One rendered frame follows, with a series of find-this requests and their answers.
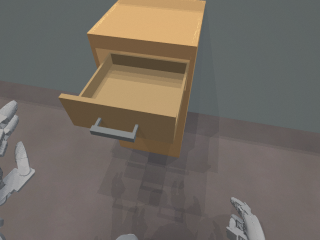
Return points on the left robot hand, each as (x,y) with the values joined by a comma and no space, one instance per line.
(17,178)

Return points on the cabinet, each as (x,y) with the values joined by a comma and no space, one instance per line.
(162,29)

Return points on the right robot hand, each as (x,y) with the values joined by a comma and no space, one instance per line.
(247,229)

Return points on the handle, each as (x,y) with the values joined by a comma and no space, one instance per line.
(113,133)

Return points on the drawer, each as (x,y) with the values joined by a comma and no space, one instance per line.
(127,90)

